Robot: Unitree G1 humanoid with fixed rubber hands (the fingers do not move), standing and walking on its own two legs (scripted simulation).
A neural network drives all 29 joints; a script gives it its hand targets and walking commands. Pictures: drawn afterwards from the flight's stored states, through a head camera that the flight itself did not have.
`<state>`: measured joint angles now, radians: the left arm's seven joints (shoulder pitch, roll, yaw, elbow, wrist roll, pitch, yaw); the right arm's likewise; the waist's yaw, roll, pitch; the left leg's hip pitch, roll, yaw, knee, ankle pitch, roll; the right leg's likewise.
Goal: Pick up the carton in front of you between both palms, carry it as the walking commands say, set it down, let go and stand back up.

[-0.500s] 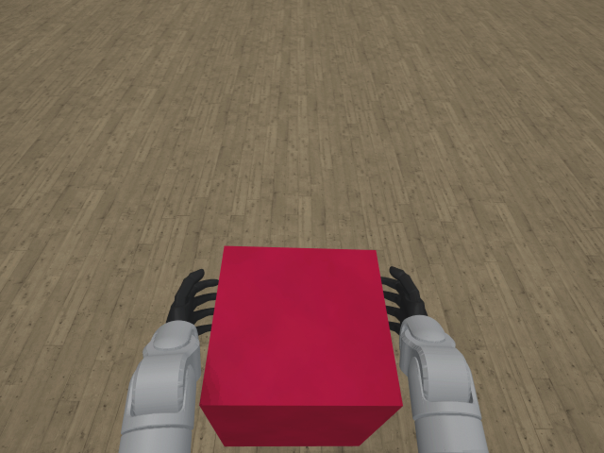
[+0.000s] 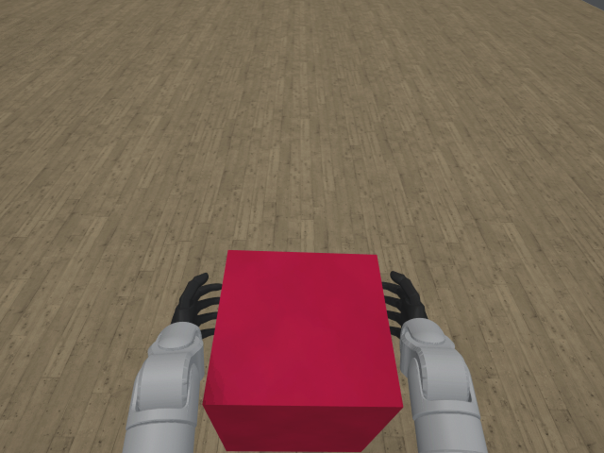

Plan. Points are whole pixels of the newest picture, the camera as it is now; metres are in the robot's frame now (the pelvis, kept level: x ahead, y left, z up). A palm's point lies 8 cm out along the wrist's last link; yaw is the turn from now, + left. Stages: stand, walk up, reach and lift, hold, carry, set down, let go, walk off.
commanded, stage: carry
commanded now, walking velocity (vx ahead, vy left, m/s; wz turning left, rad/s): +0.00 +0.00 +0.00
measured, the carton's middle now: (298, 357) +0.29 +0.00 -0.04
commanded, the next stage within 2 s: hold in 1.20 s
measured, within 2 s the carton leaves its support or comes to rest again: neither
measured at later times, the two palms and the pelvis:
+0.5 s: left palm (182, 360) +0.25 +0.14 +0.04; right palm (424, 357) +0.25 -0.16 +0.04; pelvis -0.04 +0.00 +0.00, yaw +0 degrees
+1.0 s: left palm (181, 379) +0.22 +0.14 +0.04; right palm (431, 375) +0.22 -0.16 +0.04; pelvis -0.06 +0.00 +0.00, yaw +0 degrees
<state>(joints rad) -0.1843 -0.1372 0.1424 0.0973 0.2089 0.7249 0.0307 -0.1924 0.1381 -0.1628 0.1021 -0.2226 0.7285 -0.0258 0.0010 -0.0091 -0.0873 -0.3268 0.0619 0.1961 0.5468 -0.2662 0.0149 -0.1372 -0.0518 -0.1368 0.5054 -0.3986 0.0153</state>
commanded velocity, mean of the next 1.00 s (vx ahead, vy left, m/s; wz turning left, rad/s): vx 0.00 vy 0.00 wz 0.00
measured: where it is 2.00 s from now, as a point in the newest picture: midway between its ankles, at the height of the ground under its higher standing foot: outside the picture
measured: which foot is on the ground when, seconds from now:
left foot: down 0.00-1.00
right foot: down 0.00-1.00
